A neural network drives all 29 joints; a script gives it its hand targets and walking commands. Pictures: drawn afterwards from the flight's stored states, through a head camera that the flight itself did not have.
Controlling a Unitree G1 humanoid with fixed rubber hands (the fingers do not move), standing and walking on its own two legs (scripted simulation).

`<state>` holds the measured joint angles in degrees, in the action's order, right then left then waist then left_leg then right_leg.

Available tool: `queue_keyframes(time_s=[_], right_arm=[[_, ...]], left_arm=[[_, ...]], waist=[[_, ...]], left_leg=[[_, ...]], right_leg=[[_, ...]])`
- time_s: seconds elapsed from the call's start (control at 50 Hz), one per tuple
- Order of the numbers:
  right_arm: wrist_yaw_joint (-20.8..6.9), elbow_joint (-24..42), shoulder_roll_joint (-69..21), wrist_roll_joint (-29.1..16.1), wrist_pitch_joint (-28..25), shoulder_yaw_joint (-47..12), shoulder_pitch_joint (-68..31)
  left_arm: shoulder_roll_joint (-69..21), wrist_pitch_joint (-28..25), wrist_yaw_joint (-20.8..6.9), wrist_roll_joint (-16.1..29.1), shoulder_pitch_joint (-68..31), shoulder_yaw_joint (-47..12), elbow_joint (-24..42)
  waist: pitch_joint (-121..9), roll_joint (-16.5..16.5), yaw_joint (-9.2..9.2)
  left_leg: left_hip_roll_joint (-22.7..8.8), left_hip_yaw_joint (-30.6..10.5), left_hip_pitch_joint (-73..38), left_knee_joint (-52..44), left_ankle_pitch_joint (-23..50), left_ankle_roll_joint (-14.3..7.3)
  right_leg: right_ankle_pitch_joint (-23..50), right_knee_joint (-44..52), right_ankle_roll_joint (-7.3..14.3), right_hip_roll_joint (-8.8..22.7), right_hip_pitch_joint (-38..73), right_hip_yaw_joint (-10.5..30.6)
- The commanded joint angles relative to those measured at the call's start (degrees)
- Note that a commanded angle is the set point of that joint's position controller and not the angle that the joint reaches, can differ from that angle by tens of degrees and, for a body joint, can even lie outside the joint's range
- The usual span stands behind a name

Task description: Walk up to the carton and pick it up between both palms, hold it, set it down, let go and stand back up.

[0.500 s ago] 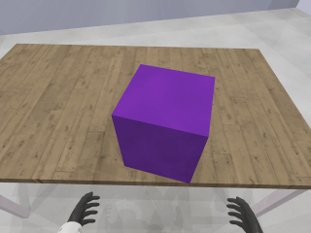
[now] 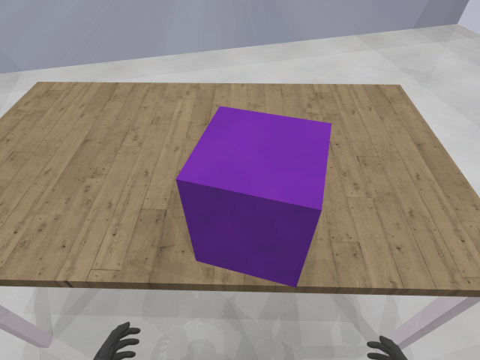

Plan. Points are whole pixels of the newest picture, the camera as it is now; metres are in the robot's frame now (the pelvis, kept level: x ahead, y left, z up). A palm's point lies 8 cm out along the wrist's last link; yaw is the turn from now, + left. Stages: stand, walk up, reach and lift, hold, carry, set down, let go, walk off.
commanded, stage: stand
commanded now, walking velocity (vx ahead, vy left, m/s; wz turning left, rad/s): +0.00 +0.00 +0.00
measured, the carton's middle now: (258, 197) +0.40 +0.00 +0.04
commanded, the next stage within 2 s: none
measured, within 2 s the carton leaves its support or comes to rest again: neither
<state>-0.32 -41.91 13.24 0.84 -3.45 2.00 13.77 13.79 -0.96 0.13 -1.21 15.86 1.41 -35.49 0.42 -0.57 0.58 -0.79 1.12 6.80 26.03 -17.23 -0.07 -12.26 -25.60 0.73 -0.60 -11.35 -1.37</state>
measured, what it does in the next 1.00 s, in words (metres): stands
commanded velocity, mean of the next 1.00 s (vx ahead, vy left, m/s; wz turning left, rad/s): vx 0.00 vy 0.00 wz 0.00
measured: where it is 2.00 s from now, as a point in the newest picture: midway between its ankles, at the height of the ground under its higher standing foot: outside the picture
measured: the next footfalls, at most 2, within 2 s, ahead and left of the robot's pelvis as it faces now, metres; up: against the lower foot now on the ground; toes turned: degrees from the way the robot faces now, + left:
none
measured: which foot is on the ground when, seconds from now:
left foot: down 0.00-1.00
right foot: down 0.00-1.00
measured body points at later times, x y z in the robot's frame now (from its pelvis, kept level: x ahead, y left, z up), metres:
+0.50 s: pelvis -0.03 +0.01 +0.00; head -0.04 +0.00 +0.45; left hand +0.02 +0.27 -0.12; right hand +0.03 -0.26 -0.13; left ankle -0.03 +0.12 -0.74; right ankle +0.02 -0.11 -0.74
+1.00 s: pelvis -0.03 +0.00 +0.00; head -0.04 -0.01 +0.45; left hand +0.00 +0.26 -0.13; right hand +0.01 -0.26 -0.14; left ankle -0.03 +0.12 -0.74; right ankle +0.02 -0.11 -0.74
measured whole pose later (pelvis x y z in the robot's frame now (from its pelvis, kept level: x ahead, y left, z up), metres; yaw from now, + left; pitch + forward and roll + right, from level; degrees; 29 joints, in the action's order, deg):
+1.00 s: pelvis -0.03 +0.00 +0.00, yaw +1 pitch -2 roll +0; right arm -0.1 -47.0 15.2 0.5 -0.9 -0.3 22.4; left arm 15.4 -1.5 0.9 -0.6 22.5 -1.5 -46.1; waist 0.3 -0.6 0.1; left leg 0.3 0.3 11.7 28.3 -15.0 -0.1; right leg -10.5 -27.9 0.7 0.6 -15.9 -2.1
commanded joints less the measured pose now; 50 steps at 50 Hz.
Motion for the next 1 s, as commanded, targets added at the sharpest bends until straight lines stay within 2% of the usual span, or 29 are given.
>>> queue_keyframes(time_s=[0.0,0.04,0.1,0.18,0.2,0.24,0.26,0.3,0.32,0.34,0.36,0.38,0.4,0.42,0.46,0.62,0.66,0.68,0.74,0.76,0.82,0.92,0.94,0.98], right_arm=[[-0.18,4.27,7.29,-0.2,-0.18,1.93,1.11],[-0.28,3.75,7.7,-0.27,-0.08,1.67,1.7],[-0.4,3.1,8.31,-0.13,0.13,1.51,2.61],[-0.48,2.33,9.19,-0.12,0.38,1.15,4.38],[-0.5,2.13,9.21,-0.08,0.44,1.06,4.82],[-0.52,1.76,9.74,-0.11,0.64,0.96,5.37],[-0.51,1.39,9.91,-0.1,0.7,0.94,5.75],[-0.49,1.02,9.8,-0.27,0.8,0.96,6.55],[-0.5,1.04,9.45,-0.27,0.84,0.92,7.05],[-0.52,0.81,9.66,-0.28,0.98,0.87,7.13],[-0.54,0.72,9.83,-0.44,1.11,0.75,7.29],[-0.57,0.45,9.44,-0.3,1.1,0.77,7.41],[-0.48,0.77,10.03,-0.29,1.18,0.63,7.49],[-0.42,0.44,9.69,-0.31,1.22,0.44,8.08],[-0.37,0.04,9.49,-0.31,1.17,0.34,8.43],[-0.02,-0.38,9.57,-0.4,1.26,-0.03,9.54],[-0.03,-0.69,9.37,-0.44,1.37,0.05,9.72],[-0.02,-0.77,9.48,-0.39,1.31,0.02,9.55],[0.17,-1.16,9.56,-0.34,1.53,-0.07,10.02],[0.19,-1.37,9.16,-0.35,1.64,-0.15,10.06],[0.3,-1.13,9.36,-0.33,1.57,-0.26,10.14],[0.48,-1.96,9.63,-0.41,1.63,-0.39,11.26],[0.5,-2.06,9.23,-0.4,1.66,-0.38,11.33],[0.61,-2.35,9.04,-0.34,1.62,-0.47,10.71]], left_arm=[[7.11,-2.59,0.05,-0.07,0.08,2.04,3.63],[7.45,-2.65,0.08,-0.1,1.17,1.67,3.18],[8.21,-2.61,0.13,-0.02,1.98,1.46,2.28],[8.72,-2.56,0.36,0.19,3.69,0.88,0.86],[9.24,-2.51,0.47,0.23,3.95,0.68,0.59],[9.23,-2.48,0.6,0.27,4.59,0.48,-0.15],[9.52,-2.44,0.62,0.31,5.22,0.44,-0.56],[9.22,-2.29,0.71,0.36,5.89,0.09,-1.17],[9.55,-2.23,0.75,0.25,6.23,0.06,-1.59],[9.19,-2.15,0.76,0.17,6.6,0.03,-1.78],[9.19,-2.1,0.79,0.21,6.92,-0.14,-1.89],[9.56,-2.14,0.77,0.19,7.11,0.08,-2.3],[9.08,-2.15,0.78,0.26,7.41,-0.23,-2.47],[9.46,-2.18,0.7,0.31,7.74,-0.03,-2.85],[9.52,-2.38,0.81,0.2,7.74,-0.09,-3.24],[9.43,-2.11,0.88,0.26,8.77,-0.27,-4.87],[9.57,-1.93,0.92,0.2,8.6,-0.32,-5.33],[9.09,-1.97,1.0,0.24,8.39,-0.39,-5.42],[9.17,-1.76,1.02,0.3,9.15,-0.61,-5.99],[9.07,-1.71,1.02,0.36,9.41,-0.45,-6.12],[9.62,-1.72,1.06,0.29,9.22,-0.46,-6.73],[8.94,-1.47,1.09,0.6,8.98,-0.62,-7.34],[9.31,-1.41,1.09,0.66,8.77,-0.59,-7.42],[9.01,-1.4,1.11,0.62,9.05,-0.77,-7.89]], waist=[[-0.79,1.46,-0.69],[-0.57,-0.03,-0.57],[-0.89,1.67,-0.33],[0.46,-0.04,-0.39],[0.78,1.33,-0.43],[1.04,1.49,-0.35],[0.72,0.14,-0.34],[2.34,-0.38,-0.22],[1.99,1.0,-0.25],[2.79,1.06,-0.08],[4.53,-0.1,-0.22],[3.81,0.81,0.04],[5.18,-0.46,-0.33],[4.25,-0.23,-0.21],[3.83,0.18,-0.49],[2.72,-0.13,-0.58],[2.91,0.81,-0.65],[3.47,0.81,-0.39],[4.08,0.79,-0.4],[4.26,-0.01,-0.2],[2.32,1.2,-0.36],[3.49,0.15,-0.51],[4.12,1.28,-0.59],[2.83,0.12,-0.41]], left_leg=[[-5.38,-5.15,3.92,-4.26,8.49,-1.93],[-5.5,-5.41,4.84,-4.81,8.21,-2.28],[-5.18,-5.72,5.01,-4.97,6.56,-1.98],[-4.82,-6.04,6.49,-5.41,3.9,-1.93],[-5.04,-6.55,7.06,-5.71,3.46,-1.98],[-4.91,-6.54,7.13,-5.61,2.85,-1.79],[-4.56,-6.4,7.66,-5.66,2.15,-1.62],[-4.9,-7.08,9.07,-6.51,0.05,-1.87],[-4.89,-7.37,8.98,-6.73,-1.03,-1.97],[-4.98,-7.44,9.9,-6.82,-2.58,-1.87],[-4.7,-7.64,11.32,-7.34,-3.48,-1.85],[-4.65,-7.52,10.88,-7.07,-4.07,-1.79],[-4.49,-7.59,11.93,-7.37,-4.34,-1.7],[-4.45,-7.53,11.57,-7.23,-5.16,-1.73],[-4.03,-7.23,10.09,-6.15,-2.52,-1.52],[-4.1,-7.12,10.27,-5.74,-2.26,-1.55],[-4.2,-7.46,10.59,-6.25,-4.08,-1.68],[-4.29,-7.35,10.68,-5.93,-2.56,-1.67],[-4.16,-7.61,11.45,-5.99,-2.93,-1.35],[-4.22,-7.25,11.19,-5.87,-2.43,-1.36],[-4.18,-7.4,9.73,-5.22,-1.83,-1.44],[-4.38,-7.5,11.06,-5.52,-1.52,-1.24],[-4.3,-7.87,11.4,-5.64,-1.24,-1.1],[-4.26,-7.65,9.8,-5.14,0.73,-1.02]], right_leg=[[12.46,2.8,1.04,6.7,1.12,6.48],[12.2,2.14,1.14,6.97,1.8,6.77],[10.26,2.21,0.91,6.85,1.47,6.32],[6.95,2.49,0.63,6.91,1.07,6.59],[6.28,2.48,0.69,6.77,1.06,6.34],[5.31,2.63,0.44,6.85,0.64,6.27],[4.57,2.77,0.46,6.81,0.51,6.36],[3.1,2.48,0.3,6.69,-0.13,6.22],[1.63,2.59,0.27,6.52,-0.02,5.9],[0.02,2.7,0.17,6.27,-0.25,5.9],[-0.72,2.85,0.14,6.36,-1.09,5.79],[-1.86,2.87,0.05,6.21,-1.31,6.0],[-2.07,3.0,0.11,6.3,-1.75,6.2],[-3.49,3.28,0.34,6.51,-1.95,6.34],[-2.18,3.22,0.22,6.43,-2.35,6.47],[-1.5,3.35,0.5,6.65,-2.43,6.68],[-3.18,3.26,0.41,6.33,-2.8,6.69],[-1.49,3.16,0.37,6.48,-2.49,6.54],[-2.33,3.03,0.42,6.43,-2.37,6.83],[-2.0,3.34,0.41,6.66,-2.82,7.0],[-2.83,3.63,0.66,6.68,-3.35,7.39],[-2.35,3.61,0.53,6.33,-2.75,6.83],[-2.77,3.68,0.76,6.43,-3.26,6.82],[-1.09,3.46,0.85,6.75,-2.88,7.05]])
